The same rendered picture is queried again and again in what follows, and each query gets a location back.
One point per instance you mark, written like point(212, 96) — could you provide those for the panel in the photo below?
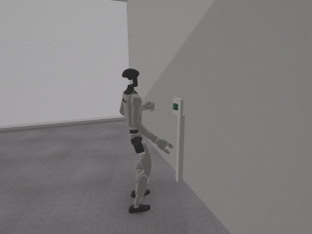
point(179, 138)

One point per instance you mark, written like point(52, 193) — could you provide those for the humanoid robot torso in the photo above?
point(133, 132)

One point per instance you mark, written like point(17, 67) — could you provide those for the button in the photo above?
point(175, 106)

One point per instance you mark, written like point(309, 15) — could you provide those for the robot right thigh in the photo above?
point(145, 158)

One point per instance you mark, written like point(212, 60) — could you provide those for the robot left hand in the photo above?
point(149, 105)

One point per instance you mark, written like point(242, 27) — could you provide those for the robot right hand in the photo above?
point(162, 144)

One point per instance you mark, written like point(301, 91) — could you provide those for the robot left upper arm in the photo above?
point(121, 110)

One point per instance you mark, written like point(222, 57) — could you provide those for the robot right forearm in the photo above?
point(142, 130)

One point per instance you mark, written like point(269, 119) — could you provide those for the robot right upper arm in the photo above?
point(136, 104)

